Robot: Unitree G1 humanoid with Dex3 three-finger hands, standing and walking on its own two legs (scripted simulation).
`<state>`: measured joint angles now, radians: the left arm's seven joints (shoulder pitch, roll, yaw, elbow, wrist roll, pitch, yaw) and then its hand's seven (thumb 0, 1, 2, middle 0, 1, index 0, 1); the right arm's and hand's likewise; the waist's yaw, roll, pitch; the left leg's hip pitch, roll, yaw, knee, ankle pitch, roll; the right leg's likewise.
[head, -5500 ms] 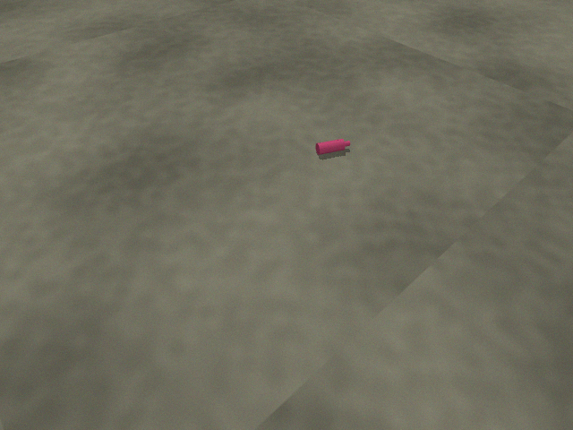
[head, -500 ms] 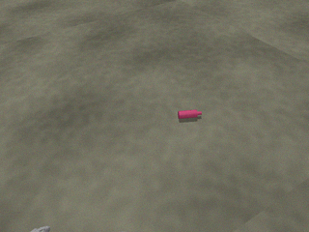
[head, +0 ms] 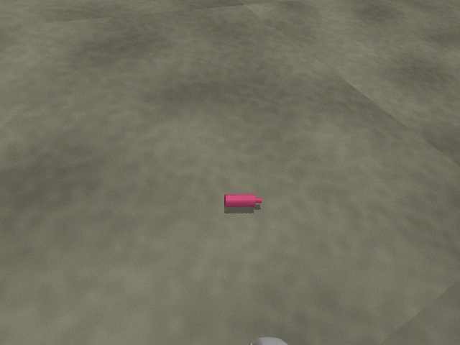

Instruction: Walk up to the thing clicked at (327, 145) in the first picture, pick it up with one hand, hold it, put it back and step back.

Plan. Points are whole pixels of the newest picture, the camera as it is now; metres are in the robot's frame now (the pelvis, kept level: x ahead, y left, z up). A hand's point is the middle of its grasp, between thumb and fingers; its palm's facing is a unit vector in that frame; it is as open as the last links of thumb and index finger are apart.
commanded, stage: walk up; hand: left
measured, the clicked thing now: (243, 200) +0.92 -0.15 -0.73
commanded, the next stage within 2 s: none
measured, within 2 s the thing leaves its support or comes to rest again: neither
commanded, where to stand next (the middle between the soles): +0.54 -0.42 m, yaw +5 degrees
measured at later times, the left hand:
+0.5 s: hand (172, 314) +0.21 +0.10 -0.12, palm faces +0.02 -0.93 -0.38, open 7.3 cm
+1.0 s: hand (235, 245) +0.38 -0.02 -0.15, palm faces -0.04 -0.94 -0.33, open 7.3 cm
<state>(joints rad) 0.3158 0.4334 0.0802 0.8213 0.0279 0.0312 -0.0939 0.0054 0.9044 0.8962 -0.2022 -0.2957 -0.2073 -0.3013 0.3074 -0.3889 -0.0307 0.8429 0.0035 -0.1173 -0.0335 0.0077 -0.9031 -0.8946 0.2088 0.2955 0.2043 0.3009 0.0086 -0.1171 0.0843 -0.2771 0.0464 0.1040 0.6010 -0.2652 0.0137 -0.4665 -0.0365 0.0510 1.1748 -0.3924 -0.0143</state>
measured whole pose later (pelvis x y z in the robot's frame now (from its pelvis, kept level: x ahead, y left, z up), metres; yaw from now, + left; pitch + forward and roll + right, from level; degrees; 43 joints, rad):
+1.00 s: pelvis +0.29 -0.31 -0.01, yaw +0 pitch -3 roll +2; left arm 0.27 0.48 0.12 0.80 0.03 0.06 -0.12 0.00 0.91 0.90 -0.20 -0.30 -0.21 -0.30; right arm 0.38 -0.46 -0.05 0.89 -0.03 -0.10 -0.03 0.01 -0.90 -0.89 0.21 0.30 0.21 0.30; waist -0.01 -0.11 0.07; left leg -0.24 0.15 0.07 0.63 -0.33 -0.04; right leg -0.50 -0.15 0.07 0.82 -0.31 0.01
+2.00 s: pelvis +0.47 -0.47 -0.01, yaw +7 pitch -3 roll +0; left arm 0.24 0.39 0.04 0.90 0.03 -0.05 0.03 0.00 0.90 0.90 -0.20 -0.30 -0.21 -0.30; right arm 0.19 -0.45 -0.07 0.90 -0.03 0.07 0.02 0.01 -0.91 -0.90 0.20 0.29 0.20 0.30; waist 0.00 0.08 0.12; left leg -0.49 -0.01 -0.07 1.08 -0.45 0.03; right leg -0.39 -0.06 -0.02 0.72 -0.28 0.01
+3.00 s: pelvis +0.49 -0.43 +0.02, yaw +7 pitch -3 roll +0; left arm 0.09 0.36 -0.01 1.13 0.00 -0.02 -0.01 0.00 0.90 0.90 -0.20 -0.30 -0.21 -0.30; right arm 0.06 -0.37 0.00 1.13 -0.01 -0.01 0.01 0.01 -0.91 -0.90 0.20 0.29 0.20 0.30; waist 0.01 0.01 0.06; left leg -0.12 0.02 0.01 0.40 -0.24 -0.02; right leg -0.20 -0.04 0.01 0.42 -0.17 0.03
